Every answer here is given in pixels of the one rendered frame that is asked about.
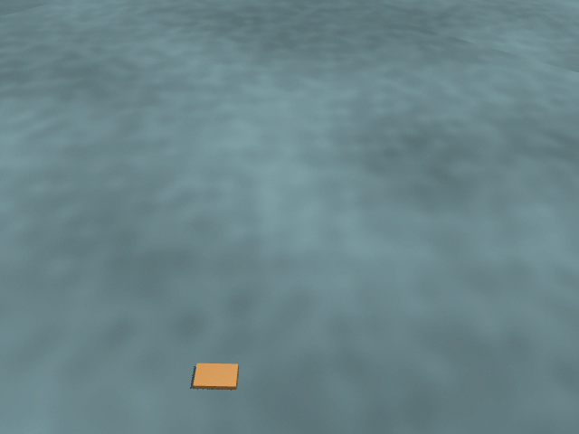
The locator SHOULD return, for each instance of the small box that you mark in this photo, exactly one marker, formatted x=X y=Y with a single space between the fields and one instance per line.
x=216 y=376

